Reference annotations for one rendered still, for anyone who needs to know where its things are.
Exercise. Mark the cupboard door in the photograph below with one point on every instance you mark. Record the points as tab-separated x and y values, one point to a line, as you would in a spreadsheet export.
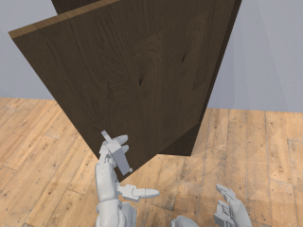
140	68

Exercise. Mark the robot right thigh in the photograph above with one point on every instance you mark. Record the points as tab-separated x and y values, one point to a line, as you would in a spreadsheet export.
182	222

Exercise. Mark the robot left hand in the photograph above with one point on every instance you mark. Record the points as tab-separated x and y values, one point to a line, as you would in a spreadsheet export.
105	177

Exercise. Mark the robot left forearm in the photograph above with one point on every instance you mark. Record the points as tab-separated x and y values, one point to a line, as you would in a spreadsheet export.
110	214

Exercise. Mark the robot thigh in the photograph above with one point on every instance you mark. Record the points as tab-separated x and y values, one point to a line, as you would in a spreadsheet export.
182	222
130	214

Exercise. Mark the handle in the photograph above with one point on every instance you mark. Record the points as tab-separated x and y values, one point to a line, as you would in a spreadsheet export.
117	153

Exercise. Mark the robot right hand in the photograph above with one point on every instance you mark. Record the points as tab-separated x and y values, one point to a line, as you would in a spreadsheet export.
232	214

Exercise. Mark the robot left thigh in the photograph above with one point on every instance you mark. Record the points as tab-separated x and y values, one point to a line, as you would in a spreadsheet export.
130	214

